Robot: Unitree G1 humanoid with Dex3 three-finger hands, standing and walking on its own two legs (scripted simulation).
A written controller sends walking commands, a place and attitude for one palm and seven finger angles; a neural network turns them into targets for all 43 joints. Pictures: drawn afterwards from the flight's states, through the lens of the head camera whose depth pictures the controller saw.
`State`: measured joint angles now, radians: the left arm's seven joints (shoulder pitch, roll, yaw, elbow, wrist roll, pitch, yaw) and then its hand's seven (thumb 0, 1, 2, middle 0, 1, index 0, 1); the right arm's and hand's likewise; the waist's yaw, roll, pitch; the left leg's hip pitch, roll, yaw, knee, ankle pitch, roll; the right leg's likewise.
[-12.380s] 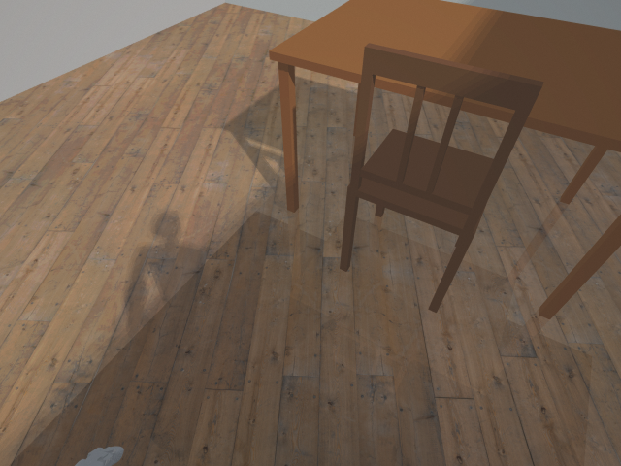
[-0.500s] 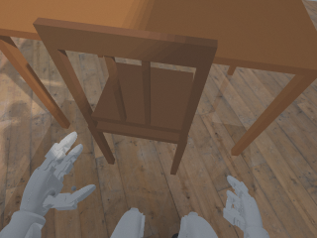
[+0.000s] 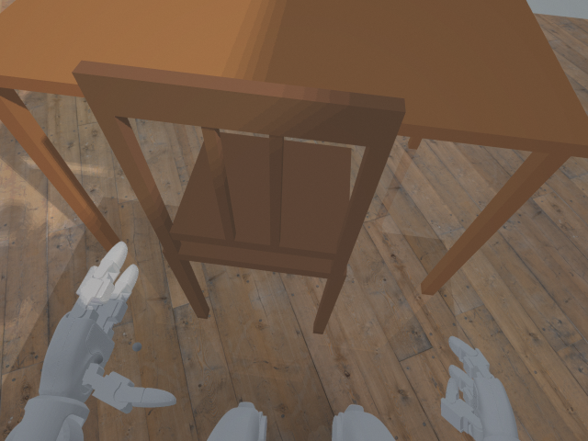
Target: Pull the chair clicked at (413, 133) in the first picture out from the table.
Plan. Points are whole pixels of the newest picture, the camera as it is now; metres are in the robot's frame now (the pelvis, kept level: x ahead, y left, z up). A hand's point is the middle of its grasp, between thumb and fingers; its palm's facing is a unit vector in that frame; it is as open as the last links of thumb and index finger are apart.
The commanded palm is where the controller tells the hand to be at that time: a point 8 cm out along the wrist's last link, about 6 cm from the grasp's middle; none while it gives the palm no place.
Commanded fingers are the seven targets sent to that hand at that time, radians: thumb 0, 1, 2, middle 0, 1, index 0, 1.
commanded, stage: raise the hand toward the chair's back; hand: left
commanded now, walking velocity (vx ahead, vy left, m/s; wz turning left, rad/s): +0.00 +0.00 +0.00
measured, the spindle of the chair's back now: (222, 190) +0.49 +0.15 -0.01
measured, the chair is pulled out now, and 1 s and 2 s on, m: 0.00 0.00 0.00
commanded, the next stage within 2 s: aim the fingers beside a spindle in 0.88 s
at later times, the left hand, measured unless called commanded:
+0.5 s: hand (124, 318) +0.25 +0.22 +0.05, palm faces -0.05 -1.00 -0.05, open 16.9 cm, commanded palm +0.23 +0.27 +0.05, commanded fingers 0.00 -0.50 0.30 -0.06 -0.08 -0.06 -0.08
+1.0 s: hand (136, 323) +0.25 +0.20 +0.05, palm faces -0.05 -1.00 -0.06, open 16.9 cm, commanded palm +0.23 +0.26 +0.05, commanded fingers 0.00 -0.50 0.30 -0.06 -0.08 -0.06 -0.08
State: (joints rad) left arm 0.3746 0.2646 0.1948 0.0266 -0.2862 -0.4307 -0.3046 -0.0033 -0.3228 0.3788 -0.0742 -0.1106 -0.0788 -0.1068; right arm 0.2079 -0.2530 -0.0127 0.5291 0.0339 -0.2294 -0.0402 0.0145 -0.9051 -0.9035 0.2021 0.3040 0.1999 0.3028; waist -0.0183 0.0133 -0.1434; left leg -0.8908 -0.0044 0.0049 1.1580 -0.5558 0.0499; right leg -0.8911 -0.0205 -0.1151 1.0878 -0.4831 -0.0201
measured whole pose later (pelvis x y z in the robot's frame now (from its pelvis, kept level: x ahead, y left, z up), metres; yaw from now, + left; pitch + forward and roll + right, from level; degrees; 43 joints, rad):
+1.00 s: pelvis +0.01 +0.00 +0.01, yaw +0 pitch +16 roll -3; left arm 0.29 0.29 0.22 0.10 -0.29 -0.40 -0.33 -0.01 -0.50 0.30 -0.06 -0.08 -0.06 -0.08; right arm 0.23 -0.25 0.02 0.54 0.03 -0.21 -0.03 0.01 -0.90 -0.90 0.20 0.30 0.20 0.30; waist -0.03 0.03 -0.14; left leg -0.85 0.00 0.00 1.10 -0.54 0.05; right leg -0.84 -0.01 -0.12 1.03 -0.47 -0.02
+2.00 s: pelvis +0.00 -0.01 -0.01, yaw +0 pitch +20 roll -2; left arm -0.04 0.24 0.16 0.36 -0.22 -0.46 -0.24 -0.01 -0.50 0.30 -0.06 -0.08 -0.06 -0.08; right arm 0.21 -0.26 0.01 0.57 0.02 -0.15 -0.01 0.01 -0.90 -0.90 0.20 0.30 0.20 0.30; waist -0.04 0.02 -0.15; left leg -1.00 0.00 0.01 1.21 -0.56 0.04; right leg -1.01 -0.02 -0.11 1.15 -0.50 -0.03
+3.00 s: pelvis +0.00 +0.00 -0.02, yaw -1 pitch +23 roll -2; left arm -0.18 0.22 0.13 0.47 -0.17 -0.48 -0.15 -0.01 -0.50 0.30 -0.06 -0.08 -0.06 -0.08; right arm 0.20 -0.26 0.01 0.57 0.01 -0.06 0.01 0.01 -0.91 -0.90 0.20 0.30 0.20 0.30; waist -0.05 0.02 -0.16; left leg -1.06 0.00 0.03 1.25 -0.58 0.05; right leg -1.08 -0.02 -0.09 1.20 -0.51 -0.02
